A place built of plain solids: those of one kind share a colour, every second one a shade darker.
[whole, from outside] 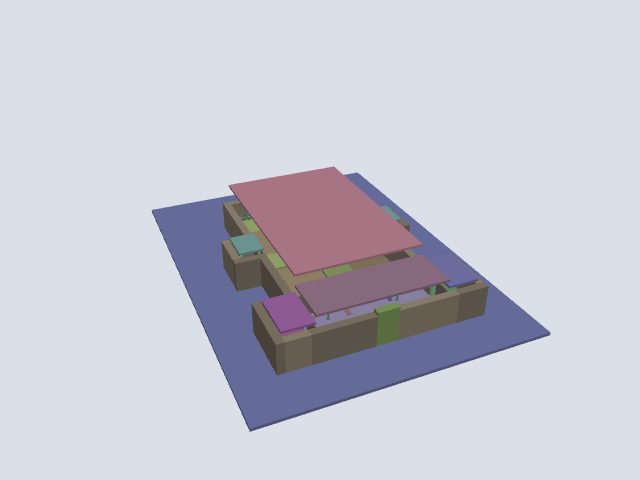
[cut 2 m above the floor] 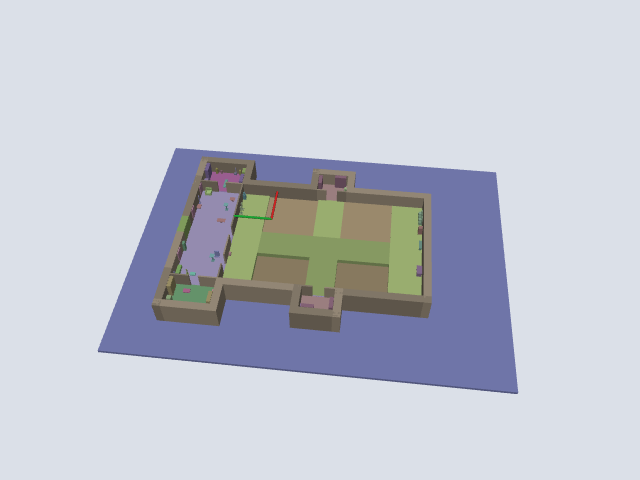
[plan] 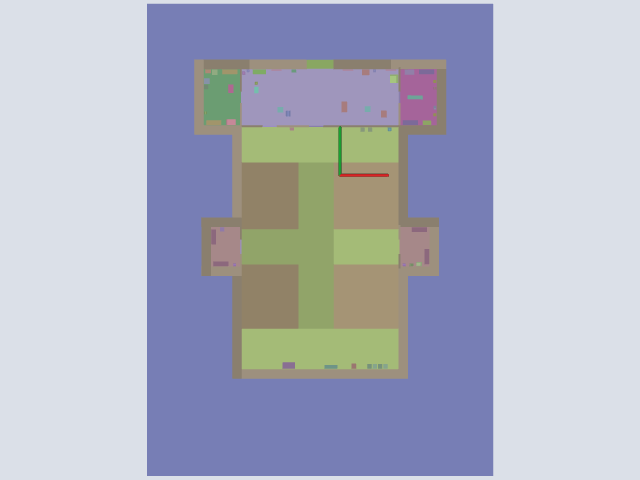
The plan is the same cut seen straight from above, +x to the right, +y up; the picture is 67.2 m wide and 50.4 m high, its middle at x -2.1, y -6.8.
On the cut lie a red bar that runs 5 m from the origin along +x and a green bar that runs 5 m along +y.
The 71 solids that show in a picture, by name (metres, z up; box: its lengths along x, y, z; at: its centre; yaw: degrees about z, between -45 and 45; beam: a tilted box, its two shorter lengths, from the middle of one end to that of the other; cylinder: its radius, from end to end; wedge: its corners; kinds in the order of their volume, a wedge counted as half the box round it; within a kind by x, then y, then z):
{
 "ground_under_all_1": {"box": [36.36, 49.6, 0.4], "at": [-2.08, -6.79, -1.53]},
 "wall_1": {"box": [1.0, 7.9, 4.17], "at": [-14.81, 8.19, 0.71]},
 "wall_2": {"box": [1.0, 6.15, 4.17], "at": [-14.06, -7.51, 0.71]},
 "wall_3": {"box": [5.0, 1.0, 4.17], "at": [-12.8, 4.74, 0.71]},
 "wall_4": {"box": [4.25, 1.0, 4.17], "at": [-12.43, -10.09, 0.71]},
 "wall_5": {"box": [4.25, 1.0, 4.17], "at": [-12.43, -4.93, 0.71]},
 "wall_6": {"box": [5.8, 1.0, 4.17], "at": [-12.4, 11.64, 0.71]},
 "wall_7": {"box": [1.0, 11.71, 4.17], "at": [-10.81, -15.51, 0.71]},
 "wall_8": {"box": [1.0, 10.61, 4.17], "at": [-10.81, -0.06, 0.71]},
 "wall_9": {"box": [0.2, 1.4, 4.17], "at": [-10.4, -8.96, 0.71]},
 "wall_10": {"box": [0.2, 1.53, 4.17], "at": [-10.4, -6.0, 0.71]},
 "wall_11": {"box": [0.2, 2.55, 4.17], "at": [-10.4, 6.31, 0.71]},
 "wall_12": {"box": [0.2, 2.55, 4.17], "at": [-10.4, 10.07, 0.71]},
 "wall_13": {"box": [2.38, 0.2, 4.17], "at": [-9.32, 5.14, 0.71]},
 "wall_14": {"box": [7.83, 1.0, 4.17], "at": [-7.39, 11.64, 0.71]},
 "wall_15": {"box": [3.38, 0.2, 4.17], "at": [-4.94, 5.14, 0.71]},
 "wall_16": {"box": [18.45, 1.0, 4.17], "at": [-2.08, -20.86, 0.71]},
 "wall_17": {"box": [8.1, 0.2, 4.17], "at": [2.3, 5.14, 0.71]},
 "wall_18": {"box": [7.83, 1.0, 4.17], "at": [3.23, 11.64, 0.71]},
 "wall_19": {"box": [0.2, 1.53, 4.17], "at": [6.25, -9.02, 0.71]},
 "wall_20": {"box": [0.2, 1.4, 4.17], "at": [6.25, -6.06, 0.71]},
 "wall_21": {"box": [0.2, 2.55, 4.17], "at": [6.25, 6.31, 0.71]},
 "wall_22": {"box": [0.2, 2.55, 4.17], "at": [6.25, 10.07, 0.71]},
 "wall_23": {"box": [1.0, 11.71, 4.17], "at": [6.65, -15.51, 0.71]},
 "wall_24": {"box": [1.0, 10.61, 4.17], "at": [6.65, -0.06, 0.71]},
 "wall_25": {"box": [5.8, 1.0, 4.17], "at": [8.24, 11.64, 0.71]},
 "wall_26": {"box": [4.25, 1.0, 4.17], "at": [8.27, -10.09, 0.71]},
 "wall_27": {"box": [4.25, 1.0, 4.17], "at": [8.27, -4.93, 0.71]},
 "wall_28": {"box": [5.0, 1.0, 4.17], "at": [8.64, 4.74, 0.71]},
 "wall_29": {"box": [1.0, 6.15, 4.17], "at": [9.9, -7.51, 0.71]},
 "wall_30": {"box": [1.0, 7.9, 4.17], "at": [10.65, 8.19, 0.71]},
 "floor_gang_1": {"box": [6.05, 3.7, 1.38], "at": [-7.38, -7.51, -0.69]},
 "floor_gang_2": {"box": [3.7, 17.45, 1.38], "at": [-2.5, -7.38, -0.69]},
 "floor_gang_3": {"box": [16.65, 4.35, 1.38], "at": [-2.08, -18.29, -0.69]},
 "floor_gang_4": {"box": [16.65, 3.8, 1.38], "at": [-2.08, 3.24, -0.69]},
 "floor_gang_5": {"box": [6.9, 3.7, 1.38], "at": [2.79, -7.51, -0.69]},
 "step_tier_1": {"box": [6.05, 6.75, 0.77], "at": [-7.38, -12.73, -0.99]},
 "step_tier_2": {"box": [6.05, 7.0, 0.72], "at": [-7.38, -2.16, -1.02]},
 "step_tier_3": {"box": [6.9, 6.75, 1.38], "at": [2.79, -12.73, -0.69]},
 "step_tier_4": {"box": [6.9, 7.0, 1.12], "at": [2.79, -2.16, -0.82]},
 "floor_foyer_1": {"box": [16.65, 6.1, 1.38], "at": [-2.08, 8.19, -0.69]},
 "ceil_hall_1": {"box": [16.65, 25.6, 0.3], "at": [-2.08, -7.66, 5.75]},
 "floor_side_1": {"box": [3.25, 4.35, 1.38], "at": [-12.03, -7.51, -0.69]},
 "floor_side_2": {"box": [3.25, 4.35, 1.38], "at": [7.87, -7.51, -0.69]},
 "floor_cloaks_1": {"box": [4.0, 6.1, 1.38], "at": [8.24, 8.19, -0.69]},
 "floor_store_1": {"box": [4.0, 6.1, 1.38], "at": [-12.4, 8.19, -0.69]},
 "ceil_foyer_1": {"box": [16.65, 6.1, 0.3], "at": [-2.08, 8.19, 4.35]},
 "door_leaf_1": {"box": [2.8, 0.97, 4.65], "at": [-2.08, 11.65, 0.94]},
 "ceil_side_1": {"box": [3.25, 4.35, 0.3], "at": [-12.03, -7.51, 3.4]},
 "ceil_side_2": {"box": [3.25, 4.35, 0.3], "at": [7.87, -7.51, 3.4]},
 "ceil_cloaks_1": {"box": [4.0, 6.1, 0.3], "at": [8.24, 8.19, 3.4]},
 "ceil_store_1": {"box": [4.0, 6.1, 0.3], "at": [-12.4, 8.19, 3.4]},
 "shelves_side_1": {"box": [0.5, 1.6, 2.0], "at": [-13.28, -6.49, 1.0]},
 "shelves_side_2": {"box": [1.6, 0.5, 2.0], "at": [-12.51, -9.3, 1.0]},
 "shelves_side_3": {"box": [1.6, 0.5, 2.0], "at": [8.35, -5.71, 1.0]},
 "shelves_side_4": {"box": [0.5, 1.6, 2.0], "at": [9.12, -8.54, 1.0]},
 "shelves_cloaks_1": {"box": [1.6, 0.5, 2.0], "at": [7.39, 5.52, 1.0]},
 "shelves_cloaks_2": {"box": [1.6, 0.5, 2.0], "at": [9.1, 10.86, 1.0]},
 "shelves_store_1": {"box": [1.6, 0.5, 2.0], "at": [-13.26, 5.52, 1.0]},
 "shelves_store_2": {"box": [1.6, 0.5, 2.0], "at": [-11.55, 10.86, 1.0]},
 "lockers_cloaks_1": {"box": [0.9, 0.48, 1.8], "at": [9.14, 5.51, 0.9]},
 "step_strewn_cloth_heap_1": {"box": [0.56, 0.89, 1.51], "at": [-11.45, 9.09, -0.62]},
 "step_strewn_board_pair_1": {"wedge": [[7.08, 7.99, -1.38], [7.08, 7.99, 0.08], [7.09, 8.39, -1.38], [7.09, 8.39, 0.08], [8.69, 7.96, -1.38], [8.69, 7.96, 0.08], [8.7, 8.36, -1.38], [8.7, 8.36, 0.08]]},
 "case_cloaks_1": {"box": [1.0, 0.55, 0.81], "at": [7.29, 10.84, 0.49]},
 "bench_foyer_1": {"box": [1.4, 0.5, 0.46], "at": [-8.46, 10.86, 0.22]},
 "poster_case_foyer_1": {"box": [1.1, 0.14, 1.6], "at": [-6.66, 11.04, 1.3]},
 "low_table_foyer_1": {"box": [0.6, 1.15, 0.04], "at": [0.45, 7.18, 0.41]},
 "low_table_foyer_2": {"box": [0.78, 0.6, 0.04], "at": [2.71, 10.81, 0.41]},
 "trestle_1": {"box": [1.32, 0.7, 0.04], "at": [-5.39, -19.98, 0.73]},
 "trolley_store_1": {"box": [1.0, 0.6, 0.06], "at": [-11.46, 5.57, 0.2]},
 "form_1": {"box": [1.36, 0.4, 0.05], "at": [-0.94, -20.12, 0.43]}
}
